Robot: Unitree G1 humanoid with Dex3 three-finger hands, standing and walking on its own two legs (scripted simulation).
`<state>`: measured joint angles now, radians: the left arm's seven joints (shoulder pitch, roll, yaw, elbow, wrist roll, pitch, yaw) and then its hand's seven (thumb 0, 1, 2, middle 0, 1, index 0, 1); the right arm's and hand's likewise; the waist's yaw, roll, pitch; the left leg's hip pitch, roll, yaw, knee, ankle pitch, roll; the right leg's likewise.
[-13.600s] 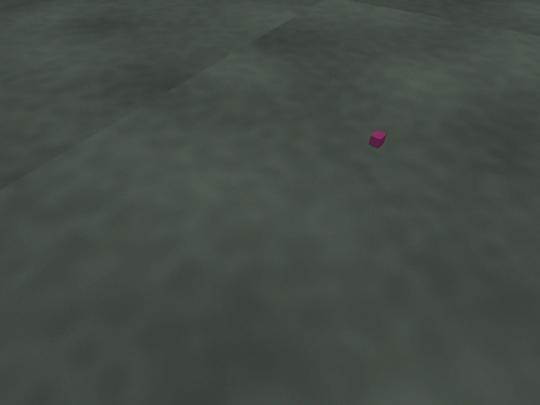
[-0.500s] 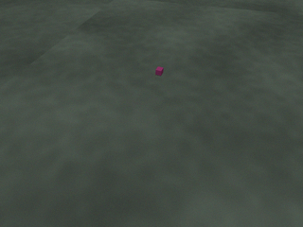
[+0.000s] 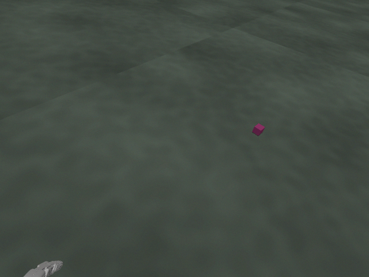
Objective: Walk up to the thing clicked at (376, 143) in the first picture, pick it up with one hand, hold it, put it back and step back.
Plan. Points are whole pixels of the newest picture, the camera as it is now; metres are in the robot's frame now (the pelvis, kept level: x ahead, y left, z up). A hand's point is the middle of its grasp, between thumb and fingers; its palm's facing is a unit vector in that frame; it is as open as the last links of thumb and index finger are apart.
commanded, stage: walk up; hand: left
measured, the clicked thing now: (258, 129) +1.61 -0.76 -0.75
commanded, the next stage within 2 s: none
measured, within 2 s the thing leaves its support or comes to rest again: neither
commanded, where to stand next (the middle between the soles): +1.55 -1.20 m, yaw +50 degrees
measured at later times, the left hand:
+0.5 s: hand (133, 251) +0.24 +0.12 -0.13, palm faces +0.33 -0.86 -0.38, open 7.4 cm
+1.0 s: hand (178, 171) +0.54 +0.01 -0.16, palm faces +0.35 -0.89 -0.28, open 7.4 cm
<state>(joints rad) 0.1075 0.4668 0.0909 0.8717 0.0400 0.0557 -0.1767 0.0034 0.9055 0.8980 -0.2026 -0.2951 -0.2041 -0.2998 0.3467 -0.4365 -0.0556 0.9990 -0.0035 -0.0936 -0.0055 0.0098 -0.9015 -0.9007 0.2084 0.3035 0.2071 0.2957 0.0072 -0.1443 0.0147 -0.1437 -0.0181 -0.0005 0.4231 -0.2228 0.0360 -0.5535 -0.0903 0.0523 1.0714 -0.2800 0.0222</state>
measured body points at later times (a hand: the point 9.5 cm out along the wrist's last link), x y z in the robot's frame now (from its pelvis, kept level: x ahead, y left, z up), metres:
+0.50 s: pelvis +0.28 -0.17 +0.00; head +0.30 -0.18 +0.45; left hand +0.22 +0.16 -0.10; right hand +0.50 -0.45 -0.11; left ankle +0.27 -0.04 -0.65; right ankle +0.28 -0.26 -0.74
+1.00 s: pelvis +0.53 -0.30 -0.03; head +0.52 -0.24 +0.42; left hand +0.52 +0.06 -0.14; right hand +0.68 -0.63 -0.08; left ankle +0.46 -0.10 -0.74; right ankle +0.71 -0.46 -0.70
